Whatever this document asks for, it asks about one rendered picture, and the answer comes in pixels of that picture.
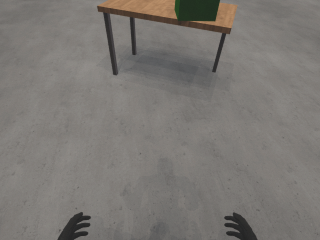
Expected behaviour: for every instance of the left robot hand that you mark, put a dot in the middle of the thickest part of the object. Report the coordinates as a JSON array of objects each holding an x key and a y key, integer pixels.
[{"x": 68, "y": 232}]

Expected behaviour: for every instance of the carton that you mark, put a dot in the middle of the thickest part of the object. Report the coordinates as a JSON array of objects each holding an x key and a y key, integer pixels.
[{"x": 196, "y": 10}]

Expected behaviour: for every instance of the table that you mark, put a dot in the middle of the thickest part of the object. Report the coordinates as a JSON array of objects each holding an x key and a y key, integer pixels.
[{"x": 162, "y": 11}]

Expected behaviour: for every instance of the right robot hand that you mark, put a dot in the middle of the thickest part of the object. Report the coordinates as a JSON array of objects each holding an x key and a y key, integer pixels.
[{"x": 246, "y": 232}]

